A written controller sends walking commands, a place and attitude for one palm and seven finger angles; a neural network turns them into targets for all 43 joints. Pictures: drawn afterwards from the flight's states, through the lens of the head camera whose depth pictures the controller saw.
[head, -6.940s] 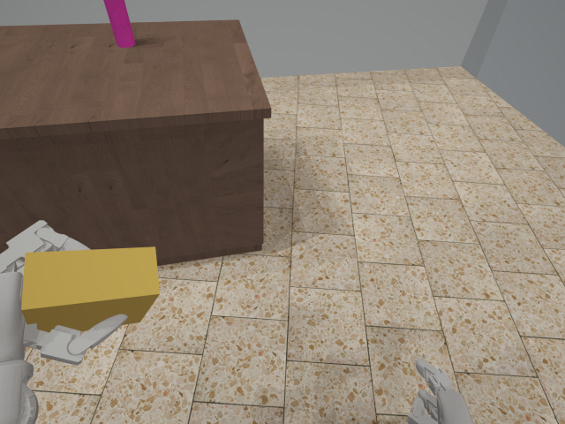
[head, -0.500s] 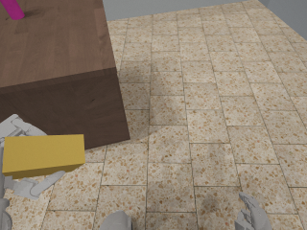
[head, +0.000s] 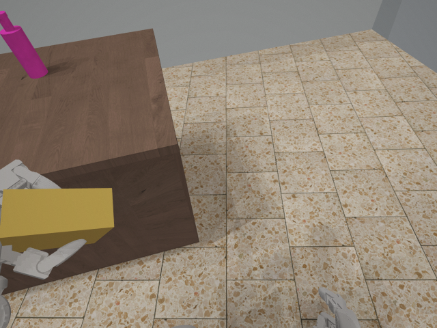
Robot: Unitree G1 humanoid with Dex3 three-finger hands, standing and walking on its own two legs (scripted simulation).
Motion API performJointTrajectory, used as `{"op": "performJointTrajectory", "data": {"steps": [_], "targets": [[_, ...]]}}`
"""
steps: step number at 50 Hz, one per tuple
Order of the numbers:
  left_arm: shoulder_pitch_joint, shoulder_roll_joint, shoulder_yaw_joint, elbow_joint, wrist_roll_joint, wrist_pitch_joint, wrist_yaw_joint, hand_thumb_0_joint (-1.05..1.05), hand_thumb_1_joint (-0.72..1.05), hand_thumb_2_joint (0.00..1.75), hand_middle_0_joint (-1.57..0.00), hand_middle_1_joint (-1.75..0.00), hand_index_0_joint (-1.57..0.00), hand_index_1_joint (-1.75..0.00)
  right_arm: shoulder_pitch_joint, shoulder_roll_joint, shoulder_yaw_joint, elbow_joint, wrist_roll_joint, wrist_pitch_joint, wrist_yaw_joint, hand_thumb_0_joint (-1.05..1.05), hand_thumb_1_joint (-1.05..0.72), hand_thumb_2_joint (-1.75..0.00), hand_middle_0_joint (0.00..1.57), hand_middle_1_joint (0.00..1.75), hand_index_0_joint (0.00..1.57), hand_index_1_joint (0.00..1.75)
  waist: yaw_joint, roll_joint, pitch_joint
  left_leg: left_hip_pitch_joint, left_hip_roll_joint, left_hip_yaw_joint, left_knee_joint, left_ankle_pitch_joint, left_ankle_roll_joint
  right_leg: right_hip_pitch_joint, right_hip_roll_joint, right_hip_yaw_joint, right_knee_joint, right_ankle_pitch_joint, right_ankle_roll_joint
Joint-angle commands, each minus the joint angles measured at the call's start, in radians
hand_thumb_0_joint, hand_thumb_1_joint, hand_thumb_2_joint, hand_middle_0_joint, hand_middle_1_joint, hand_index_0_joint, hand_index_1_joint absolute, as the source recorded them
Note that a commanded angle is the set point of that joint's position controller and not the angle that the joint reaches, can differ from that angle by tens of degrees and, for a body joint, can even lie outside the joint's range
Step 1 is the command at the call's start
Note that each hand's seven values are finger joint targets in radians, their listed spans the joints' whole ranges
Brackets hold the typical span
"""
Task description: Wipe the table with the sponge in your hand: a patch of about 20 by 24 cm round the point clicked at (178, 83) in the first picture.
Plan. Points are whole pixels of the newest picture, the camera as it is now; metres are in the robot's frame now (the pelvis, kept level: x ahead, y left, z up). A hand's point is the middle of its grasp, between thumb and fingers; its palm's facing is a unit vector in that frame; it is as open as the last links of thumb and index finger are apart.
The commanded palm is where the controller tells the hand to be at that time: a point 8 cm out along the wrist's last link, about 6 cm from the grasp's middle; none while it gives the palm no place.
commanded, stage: take the last steps up to it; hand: left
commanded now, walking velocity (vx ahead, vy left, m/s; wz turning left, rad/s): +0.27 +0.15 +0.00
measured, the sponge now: (72, 220) +0.22 +0.21 +0.16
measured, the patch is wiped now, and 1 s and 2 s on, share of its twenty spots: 0.00 0.00 0.00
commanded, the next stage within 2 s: come to a stop and stand still in 0.60 s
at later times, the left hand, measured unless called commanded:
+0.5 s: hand (28, 148) +0.33 +0.33 +0.18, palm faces +0.39 -0.81 -0.44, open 9.7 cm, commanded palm +0.27 +0.36 +0.19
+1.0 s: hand (45, 135) +0.37 +0.33 +0.17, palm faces +0.29 -0.86 -0.42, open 9.7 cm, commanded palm +0.32 +0.39 +0.19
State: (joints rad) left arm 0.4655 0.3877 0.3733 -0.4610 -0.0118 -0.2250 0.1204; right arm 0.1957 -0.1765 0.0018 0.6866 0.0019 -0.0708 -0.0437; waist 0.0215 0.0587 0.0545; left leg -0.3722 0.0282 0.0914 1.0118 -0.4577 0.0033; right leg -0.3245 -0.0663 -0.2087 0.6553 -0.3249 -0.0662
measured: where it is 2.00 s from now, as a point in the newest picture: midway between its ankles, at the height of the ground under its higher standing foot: outside the picture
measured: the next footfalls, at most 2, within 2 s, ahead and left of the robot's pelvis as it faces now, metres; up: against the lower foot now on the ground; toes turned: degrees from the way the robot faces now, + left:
left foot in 0.34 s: +0.17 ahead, +0.20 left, +0.00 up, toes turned +8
right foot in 0.66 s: +0.18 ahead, +0.00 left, +0.00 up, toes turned -12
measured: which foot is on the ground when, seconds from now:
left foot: up 0.00-0.32, down 0.34-0.68, up 0.70-0.96, down 0.98-1.00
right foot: down 0.00-0.34, up 0.36-0.64, down 0.66-1.00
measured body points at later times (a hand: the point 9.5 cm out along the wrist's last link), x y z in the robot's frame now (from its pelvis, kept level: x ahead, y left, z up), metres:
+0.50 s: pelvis +0.10 +0.08 +0.01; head +0.13 +0.09 +0.46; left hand +0.31 +0.37 +0.21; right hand +0.26 -0.14 -0.08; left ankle +0.13 +0.19 -0.72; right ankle +0.06 -0.03 -0.66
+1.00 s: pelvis +0.14 +0.12 +0.00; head +0.17 +0.12 +0.45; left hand +0.35 +0.37 +0.20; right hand +0.31 -0.16 -0.06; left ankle +0.19 +0.24 -0.73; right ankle +0.14 +0.01 -0.72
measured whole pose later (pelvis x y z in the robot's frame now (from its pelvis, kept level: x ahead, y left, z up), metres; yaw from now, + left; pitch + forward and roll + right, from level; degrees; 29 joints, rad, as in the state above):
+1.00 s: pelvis +0.14 +0.12 +0.00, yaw -3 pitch -2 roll +0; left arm 0.50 0.37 0.33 -0.58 -0.01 -0.20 0.15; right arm 0.16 -0.26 -0.03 0.57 -0.01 -0.05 -0.09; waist -0.02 -0.02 0.09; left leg -0.28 0.05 0.07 0.55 -0.19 -0.01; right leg -0.25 -0.06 -0.13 0.61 -0.33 -0.01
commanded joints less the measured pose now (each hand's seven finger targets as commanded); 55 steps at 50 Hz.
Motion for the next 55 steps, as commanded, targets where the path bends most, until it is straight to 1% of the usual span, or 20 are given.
{"op": "performJointTrajectory", "data": {"steps": [1,5,11,14,15,17,18,23,30,32,34,35,37,39,41,47,49,50,52,55], "targets": [[-0.068,0.158,0.122,-0.144,-0.018,-0.076,0.022,0.00,0.10,1.30,-1.20,-1.60,-1.20,-1.60,-0.089,-0.116,-0.043,-0.159,-0.004,-0.037,0.002,0.00,-0.90,-0.90,0.20,0.30,0.20,0.30,-0.018,-0.139,-0.083,-0.358,0.068,-0.129,0.310,0.086,-0.036,0.247,-0.360,0.460,-0.346,0.306,-0.092],[-0.117,0.164,0.086,-0.262,-0.005,-0.103,0.030,0.00,0.10,1.30,-1.20,-1.60,-1.20,-1.60,-0.104,-0.125,-0.042,-0.180,-0.008,-0.029,0.007,0.00,-0.90,-0.90,0.20,0.30,0.20,0.30,-0.028,-0.169,-0.097,-0.223,0.088,-0.060,0.057,0.188,-0.030,0.153,-0.283,0.207,-0.338,0.409,-0.049],[0.003,0.202,0.167,-0.346,-0.012,-0.089,0.070,0.00,0.10,1.30,-1.20,-1.60,-1.20,-1.60,-0.084,-0.106,-0.062,-0.241,-0.013,-0.045,-0.005,0.00,-0.90,-0.90,0.20,0.30,0.20,0.30,0.015,-0.205,-0.165,-0.030,0.019,0.087,-0.358,0.187,-0.016,0.254,-0.266,0.198,-0.260,0.517,-0.056],[0.007,0.166,0.156,-0.324,-0.018,-0.084,0.076,0.00,0.10,1.30,-1.20,-1.60,-1.20,-1.60,-0.045,-0.110,-0.071,-0.244,-0.005,-0.034,-0.017,0.00,-0.90,-0.90,0.20,0.30,0.20,0.30,-0.019,-0.164,-0.205,0.156,-0.008,0.120,-0.556,0.299,-0.018,0.223,-0.197,0.142,-0.127,0.399,-0.001],[-0.016,0.166,0.159,-0.319,-0.021,-0.091,0.077,0.00,0.10,1.30,-1.20,-1.60,-1.20,-1.60,-0.029,-0.127,-0.081,-0.242,0.000,-0.034,-0.026,0.00,-0.90,-0.90,0.20,0.30,0.20,0.30,-0.036,-0.055,-0.233,0.254,0.013,0.088,-0.602,0.325,-0.005,0.176,-0.159,0.119,0.012,0.368,0.026],[-0.032,0.153,0.140,-0.315,-0.019,-0.109,0.072,0.00,0.10,1.30,-1.20,-1.60,-1.20,-1.60,-0.032,-0.161,-0.096,-0.257,0.009,-0.035,-0.021,0.00,-0.90,-0.90,0.20,0.30,0.20,0.30,-0.025,0.277,-0.241,0.432,0.348,-0.368,-0.654,0.660,0.172,-0.185,0.014,0.083,0.421,-0.341,0.091],[-0.032,0.165,0.125,-0.245,-0.007,-0.112,0.067,0.00,0.10,1.30,-1.20,-1.60,-1.20,-1.60,-0.033,-0.154,-0.092,-0.263,0.013,-0.041,-0.017,0.00,-0.90,-0.90,0.20,0.30,0.20,0.30,-0.028,0.180,-0.176,0.366,0.375,-0.412,-0.676,0.643,0.209,-0.240,0.024,0.138,0.535,-0.361,0.073],[-0.066,0.153,0.104,-0.354,-0.015,-0.100,0.040,0.00,0.10,1.30,-1.20,-1.60,-1.20,-1.60,-0.066,-0.138,-0.069,-0.216,0.015,-0.065,-0.006,0.00,-0.90,-0.90,0.20,0.30,0.20,0.30,-0.016,0.190,-0.166,0.244,0.247,-0.126,-0.659,0.517,0.183,-0.209,-0.037,0.111,0.398,-0.126,0.099],[-0.007,0.188,0.133,-0.333,-0.020,-0.056,0.052,0.00,0.10,1.30,-1.20,-1.60,-1.20,-1.60,-0.056,-0.126,-0.034,-0.205,0.001,-0.093,-0.017,0.00,-0.90,-0.90,0.20,0.30,0.20,0.30,-0.014,0.119,-0.205,0.207,0.239,-0.088,-0.609,0.472,0.116,0.050,0.034,0.034,-0.049,-0.039,0.093],[-0.019,0.187,0.149,-0.267,-0.016,-0.047,0.055,0.00,0.10,1.30,-1.20,-1.60,-1.20,-1.60,-0.063,-0.125,-0.034,-0.199,0.000,-0.074,-0.024,0.00,-0.90,-0.90,0.20,0.30,0.20,0.30,-0.012,0.037,-0.212,0.108,0.205,-0.058,-0.493,0.350,0.078,0.196,0.000,0.082,-0.205,0.097,0.070],[-0.040,0.213,0.168,-0.211,-0.020,-0.043,0.054,0.00,0.10,1.30,-1.20,-1.60,-1.20,-1.60,-0.070,-0.097,-0.029,-0.214,-0.003,-0.054,-0.021,0.00,-0.90,-0.90,0.20,0.30,0.20,0.30,-0.027,-0.309,-0.212,-0.169,0.006,0.045,-0.141,0.019,-0.004,0.345,-0.309,0.589,-0.308,0.379,-0.080],[-0.061,0.203,0.173,-0.175,-0.034,-0.041,0.053,0.00,0.10,1.30,-1.20,-1.60,-1.20,-1.60,-0.072,-0.110,-0.033,-0.209,0.001,-0.059,-0.015,0.00,-0.90,-0.90,0.20,0.30,0.20,0.30,-0.019,-0.337,-0.187,-0.233,-0.001,-0.032,0.020,-0.094,-0.026,0.335,-0.394,0.659,-0.336,0.448,-0.137],[-0.035,0.167,0.152,-0.127,-0.037,-0.039,0.043,0.00,0.10,1.30,-1.20,-1.60,-1.20,-1.60,-0.075,-0.113,-0.030,-0.196,0.007,-0.045,-0.002,0.00,-0.90,-0.90,0.20,0.30,0.20,0.30,-0.027,-0.257,-0.143,-0.230,0.030,-0.111,0.107,-0.025,-0.045,0.285,-0.351,0.518,-0.299,0.603,-0.124],[-0.017,0.157,0.136,-0.133,-0.024,-0.049,0.046,0.00,0.10,1.30,-1.20,-1.60,-1.20,-1.60,-0.106,-0.091,-0.003,-0.201,0.003,-0.029,-0.010,0.00,-0.90,-0.90,0.20,0.30,0.20,0.30,-0.023,-0.185,-0.154,-0.148,0.030,-0.068,-0.049,-0.010,-0.045,0.280,-0.272,0.334,-0.229,0.802,-0.081],[-0.010,0.140,0.113,-0.160,-0.015,-0.055,0.050,0.00,0.10,1.30,-1.20,-1.60,-1.20,-1.60,-0.116,-0.090,0.001,-0.213,-0.002,-0.023,-0.020,0.00,-0.90,-0.90,0.20,0.30,0.20,0.30,-0.018,-0.222,-0.180,-0.082,0.004,-0.012,-0.192,0.054,-0.041,0.298,-0.214,0.224,-0.212,0.830,-0.048],[-0.012,0.169,0.114,-0.375,-0.019,-0.046,0.072,0.00,0.10,1.30,-1.20,-1.60,-1.20,-1.60,-0.074,-0.112,-0.030,-0.255,-0.011,-0.021,-0.043,0.00,-0.90,-0.90,0.20,0.30,0.20,0.30,-0.027,-0.094,-0.240,0.187,-0.004,-0.001,-0.570,0.414,-0.030,0.246,-0.131,0.183,-0.107,0.613,0.020],[-0.005,0.187,0.126,-0.426,-0.023,-0.055,0.071,0.00,0.10,1.30,-1.20,-1.60,-1.20,-1.60,-0.069,-0.146,-0.047,-0.274,-0.008,-0.023,-0.046,0.00,-0.90,-0.90,0.20,0.30,0.20,0.30,-0.006,0.141,-0.235,0.295,0.229,-0.233,-0.609,0.877,0.050,0.063,-0.001,0.137,0.021,0.075,0.089],[0.005,0.188,0.127,-0.393,-0.022,-0.064,0.065,0.00,0.10,1.30,-1.20,-1.60,-1.20,-1.60,-0.049,-0.150,-0.055,-0.272,-0.007,-0.030,-0.035,0.00,-0.90,-0.90,0.20,0.30,0.20,0.30,-0.001,0.181,-0.221,0.270,0.300,-0.290,-0.650,0.919,0.101,0.017,0.033,0.159,0.106,-0.213,0.085],[0.002,0.181,0.136,-0.340,-0.027,-0.058,0.052,0.00,0.10,1.30,-1.20,-1.60,-1.20,-1.60,-0.062,-0.144,-0.051,-0.258,-0.023,-0.037,-0.026,0.00,-0.90,-0.90,0.20,0.30,0.20,0.30,-0.012,0.259,-0.146,0.186,0.320,-0.305,-0.707,0.797,0.124,-0.026,0.038,0.172,0.194,-0.244,0.085],[-0.069,0.161,0.108,-0.355,-0.024,-0.059,0.051,0.00,0.10,1.30,-1.20,-1.60,-1.20,-1.60,-0.035,-0.142,-0.052,-0.238,-0.015,-0.065,-0.006,0.00,-0.90,-0.90,0.20,0.30,0.20,0.30,-0.026,0.265,-0.181,0.274,0.275,-0.194,-0.631,0.868,0.099,-0.024,0.055,0.161,0.106,-0.121,0.091]]}}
